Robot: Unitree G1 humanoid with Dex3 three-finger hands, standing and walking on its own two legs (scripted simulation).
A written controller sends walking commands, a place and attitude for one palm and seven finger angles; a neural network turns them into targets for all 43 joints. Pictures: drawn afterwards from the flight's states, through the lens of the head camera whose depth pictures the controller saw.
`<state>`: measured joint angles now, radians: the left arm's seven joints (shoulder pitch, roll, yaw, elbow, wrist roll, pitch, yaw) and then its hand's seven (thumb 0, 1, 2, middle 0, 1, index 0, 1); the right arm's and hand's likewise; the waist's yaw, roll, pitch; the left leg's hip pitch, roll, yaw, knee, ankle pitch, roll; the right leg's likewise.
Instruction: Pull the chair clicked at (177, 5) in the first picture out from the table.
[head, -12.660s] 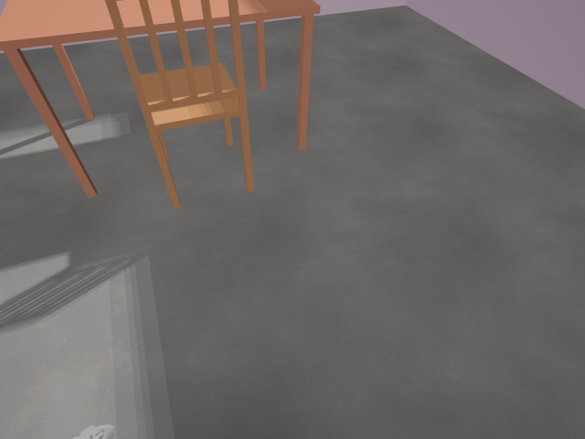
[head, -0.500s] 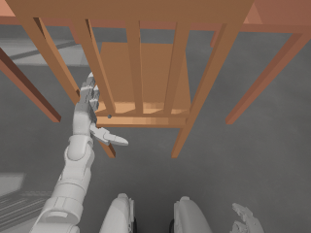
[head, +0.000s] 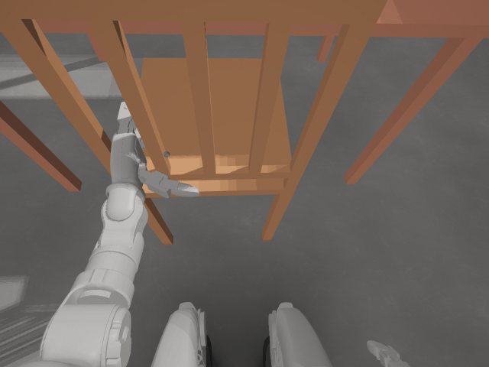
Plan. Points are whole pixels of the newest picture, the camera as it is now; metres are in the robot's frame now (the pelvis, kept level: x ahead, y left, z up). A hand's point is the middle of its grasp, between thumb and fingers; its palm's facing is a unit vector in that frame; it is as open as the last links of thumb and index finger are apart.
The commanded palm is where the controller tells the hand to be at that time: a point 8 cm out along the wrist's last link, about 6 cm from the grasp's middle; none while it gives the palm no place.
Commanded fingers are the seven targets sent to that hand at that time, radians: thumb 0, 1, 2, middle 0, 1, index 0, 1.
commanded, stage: push the fingers through the gap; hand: left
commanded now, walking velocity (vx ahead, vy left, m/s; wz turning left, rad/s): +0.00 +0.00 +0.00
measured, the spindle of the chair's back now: (204, 118) +0.49 +0.05 +0.07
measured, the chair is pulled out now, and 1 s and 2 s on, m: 0.00 0.00 0.01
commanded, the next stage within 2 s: hook a spindle and tug to test in 0.60 s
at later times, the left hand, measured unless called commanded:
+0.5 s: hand (164, 141) +0.47 +0.12 +0.02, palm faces +0.02 -1.00 -0.02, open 16.9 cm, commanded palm +0.44 +0.17 +0.03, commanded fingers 0.00 -0.50 0.30 -0.06 -0.08 -0.06 -0.08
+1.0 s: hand (164, 143) +0.47 +0.12 +0.03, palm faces +0.02 -1.00 -0.01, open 15.9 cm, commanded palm +0.44 +0.16 +0.03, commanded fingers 0.00 -0.44 0.32 -0.34 -0.96 -0.34 -0.96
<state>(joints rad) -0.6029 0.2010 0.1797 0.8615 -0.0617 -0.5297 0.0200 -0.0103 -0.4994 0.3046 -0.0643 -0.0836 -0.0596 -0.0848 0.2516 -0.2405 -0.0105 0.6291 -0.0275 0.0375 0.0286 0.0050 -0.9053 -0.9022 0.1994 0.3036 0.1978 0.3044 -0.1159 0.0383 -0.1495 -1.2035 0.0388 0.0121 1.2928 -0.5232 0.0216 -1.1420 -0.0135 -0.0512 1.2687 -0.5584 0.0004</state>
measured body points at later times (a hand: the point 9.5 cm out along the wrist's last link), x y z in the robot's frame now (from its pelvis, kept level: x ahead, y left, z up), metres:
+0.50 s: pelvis +0.00 +0.00 +0.00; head +0.15 +0.01 +0.42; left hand +0.47 +0.17 +0.03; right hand +0.05 -0.27 -0.12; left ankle +0.04 +0.11 -0.62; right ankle +0.02 -0.12 -0.62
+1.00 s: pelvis +0.00 +0.00 +0.00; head +0.15 +0.02 +0.43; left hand +0.46 +0.17 +0.03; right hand +0.07 -0.25 -0.12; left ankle +0.04 +0.11 -0.62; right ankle +0.02 -0.12 -0.62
